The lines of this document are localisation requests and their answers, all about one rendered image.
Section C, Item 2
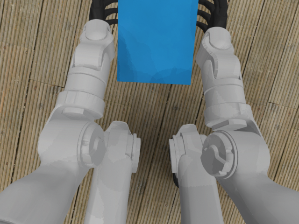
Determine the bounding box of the robot left shin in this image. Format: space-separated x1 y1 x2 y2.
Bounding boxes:
104 121 132 151

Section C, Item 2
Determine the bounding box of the carton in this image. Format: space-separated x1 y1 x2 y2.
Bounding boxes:
117 0 199 85

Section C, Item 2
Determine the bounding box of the robot right forearm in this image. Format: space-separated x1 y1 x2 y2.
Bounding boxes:
195 27 264 140

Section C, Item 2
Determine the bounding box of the left robot thigh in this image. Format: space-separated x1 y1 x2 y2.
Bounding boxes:
83 128 141 224

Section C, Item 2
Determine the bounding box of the left robot hand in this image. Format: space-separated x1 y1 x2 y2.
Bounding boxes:
89 0 118 25

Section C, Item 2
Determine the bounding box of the robot right upper arm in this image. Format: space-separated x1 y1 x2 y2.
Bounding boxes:
200 130 299 224

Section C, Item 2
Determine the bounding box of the robot left upper arm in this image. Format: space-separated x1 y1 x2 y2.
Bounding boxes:
0 119 106 224

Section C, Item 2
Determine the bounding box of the robot left forearm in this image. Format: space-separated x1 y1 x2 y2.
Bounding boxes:
38 19 115 153

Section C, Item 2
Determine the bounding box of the right robot hand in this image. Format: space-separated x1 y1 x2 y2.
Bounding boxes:
196 0 228 33

